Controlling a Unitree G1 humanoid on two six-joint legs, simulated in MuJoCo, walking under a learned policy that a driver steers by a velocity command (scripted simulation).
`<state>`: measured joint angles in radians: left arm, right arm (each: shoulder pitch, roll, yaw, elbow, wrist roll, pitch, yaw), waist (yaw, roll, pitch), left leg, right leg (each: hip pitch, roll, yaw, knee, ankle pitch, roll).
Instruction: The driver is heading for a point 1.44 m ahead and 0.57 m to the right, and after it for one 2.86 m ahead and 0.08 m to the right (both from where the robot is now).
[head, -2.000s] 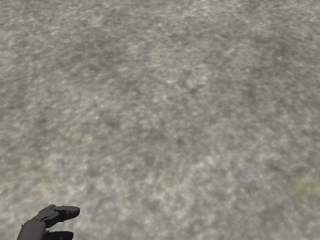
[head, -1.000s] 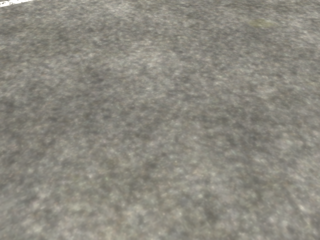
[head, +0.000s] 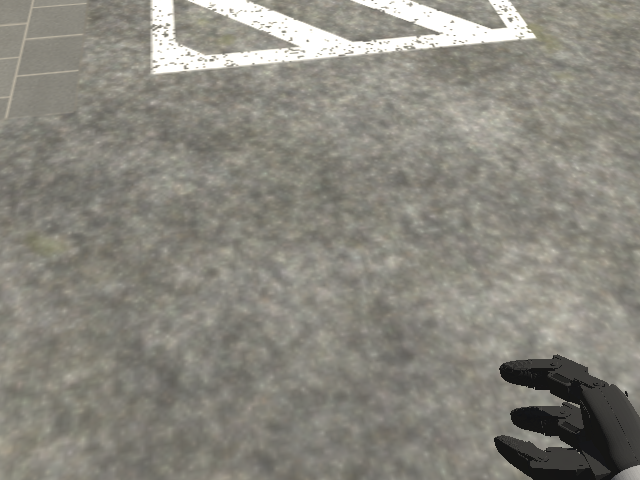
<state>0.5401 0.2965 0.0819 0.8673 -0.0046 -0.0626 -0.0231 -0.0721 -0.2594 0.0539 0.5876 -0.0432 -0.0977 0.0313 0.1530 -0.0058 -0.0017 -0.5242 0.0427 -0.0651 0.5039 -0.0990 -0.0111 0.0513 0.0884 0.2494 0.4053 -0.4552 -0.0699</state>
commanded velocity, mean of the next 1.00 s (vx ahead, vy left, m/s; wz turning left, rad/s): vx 1.00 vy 0.00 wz -0.79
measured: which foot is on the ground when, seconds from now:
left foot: down 0.00-0.44, up 0.46-0.82, down 0.84-1.00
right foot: down 0.00-0.02, up 0.04-0.42, down 0.44-0.84, up 0.86-1.00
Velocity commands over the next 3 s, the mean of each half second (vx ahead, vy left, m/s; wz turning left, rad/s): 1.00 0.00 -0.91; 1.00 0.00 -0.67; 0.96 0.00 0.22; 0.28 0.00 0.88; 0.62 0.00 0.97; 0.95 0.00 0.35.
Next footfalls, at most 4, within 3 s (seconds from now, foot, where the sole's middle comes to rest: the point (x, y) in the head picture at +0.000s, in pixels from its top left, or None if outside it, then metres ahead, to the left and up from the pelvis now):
0.44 right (422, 450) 0.56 -0.10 -0.76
0.84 left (460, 281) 1.00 -0.17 -0.76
1.28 right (633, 259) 1.14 -0.62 -0.76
1.68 left None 1.53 -0.72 -0.76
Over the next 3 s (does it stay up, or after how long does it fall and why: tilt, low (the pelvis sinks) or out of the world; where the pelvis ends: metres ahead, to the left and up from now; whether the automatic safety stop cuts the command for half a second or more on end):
stays up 1.99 -0.56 0.00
